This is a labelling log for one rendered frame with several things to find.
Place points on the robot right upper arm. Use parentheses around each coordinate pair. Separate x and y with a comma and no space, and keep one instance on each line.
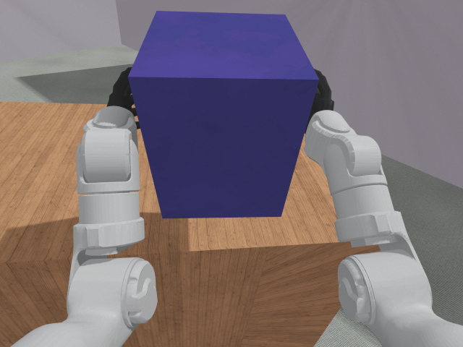
(387,291)

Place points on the robot right forearm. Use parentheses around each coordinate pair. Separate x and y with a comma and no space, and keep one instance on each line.
(357,184)

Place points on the robot left forearm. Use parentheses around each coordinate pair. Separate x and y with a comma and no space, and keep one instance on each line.
(108,172)

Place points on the robot right hand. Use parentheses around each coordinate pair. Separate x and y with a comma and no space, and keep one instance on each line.
(322,100)

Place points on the pedestal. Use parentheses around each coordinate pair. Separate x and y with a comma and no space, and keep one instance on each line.
(220,282)

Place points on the carton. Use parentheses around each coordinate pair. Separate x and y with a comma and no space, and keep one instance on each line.
(223,101)

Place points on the robot left upper arm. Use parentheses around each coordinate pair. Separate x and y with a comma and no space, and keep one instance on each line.
(108,299)

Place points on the robot left hand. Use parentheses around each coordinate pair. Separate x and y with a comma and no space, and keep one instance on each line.
(121,94)

